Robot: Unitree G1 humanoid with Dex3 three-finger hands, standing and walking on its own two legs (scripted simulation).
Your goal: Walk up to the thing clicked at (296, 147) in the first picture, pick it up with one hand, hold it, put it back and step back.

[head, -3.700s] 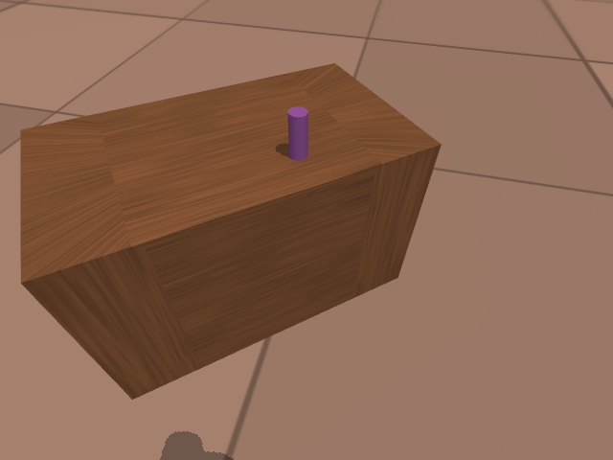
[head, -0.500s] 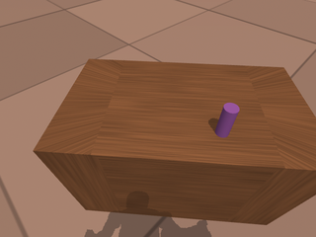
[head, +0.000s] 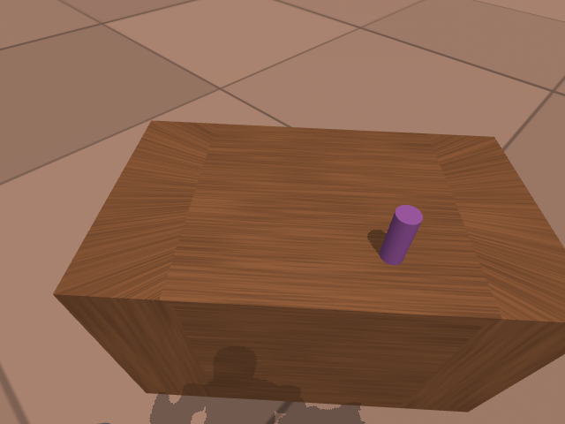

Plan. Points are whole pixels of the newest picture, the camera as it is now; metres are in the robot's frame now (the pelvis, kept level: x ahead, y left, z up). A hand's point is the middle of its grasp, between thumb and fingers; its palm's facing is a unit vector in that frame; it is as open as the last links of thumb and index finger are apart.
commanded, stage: walk up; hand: right
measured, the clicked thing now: (399, 236) +0.49 -0.22 -0.06
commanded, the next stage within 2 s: stand in 0.84 s
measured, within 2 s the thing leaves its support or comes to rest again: neither
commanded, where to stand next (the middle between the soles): +0.05 +0.00 m, yaw -2 degrees
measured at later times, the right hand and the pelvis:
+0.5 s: hand out of the picture +0.08 -0.26 -0.15, palm faces -0.02 +0.94 -0.34, open 7.4 cm; pelvis +0.00 -0.01 +0.01, yaw +0 degrees
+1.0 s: hand out of the picture +0.09 -0.26 -0.15, palm faces -0.01 +0.94 -0.34, open 7.4 cm; pelvis +0.01 -0.01 +0.01, yaw +0 degrees
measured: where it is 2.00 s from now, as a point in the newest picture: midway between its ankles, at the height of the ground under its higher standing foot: outside the picture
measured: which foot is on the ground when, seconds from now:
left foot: down 0.00-1.00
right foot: down 0.00-1.00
